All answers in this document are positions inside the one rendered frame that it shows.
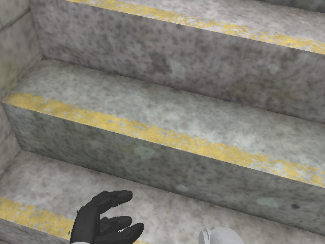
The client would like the robot right thigh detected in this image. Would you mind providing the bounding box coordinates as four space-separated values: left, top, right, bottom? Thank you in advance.
199 227 245 244

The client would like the robot left hand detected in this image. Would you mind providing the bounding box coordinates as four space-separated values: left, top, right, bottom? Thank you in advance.
69 190 144 244

